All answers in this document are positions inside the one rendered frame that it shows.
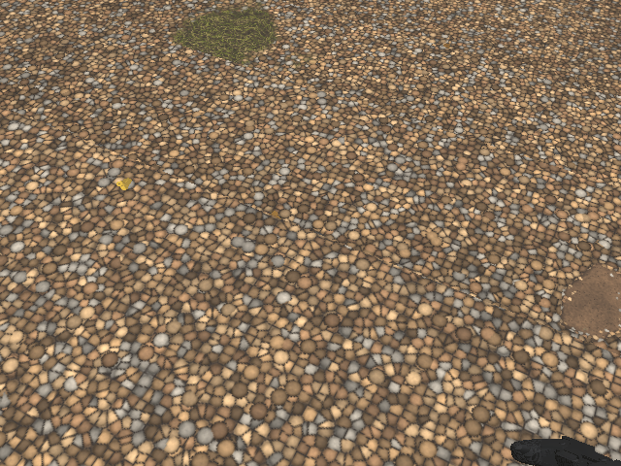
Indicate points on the robot right hand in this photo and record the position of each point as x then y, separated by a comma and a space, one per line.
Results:
559, 452

